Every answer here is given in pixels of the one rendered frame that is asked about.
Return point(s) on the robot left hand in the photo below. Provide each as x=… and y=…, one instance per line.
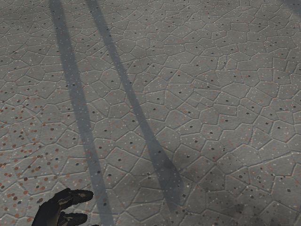
x=49, y=213

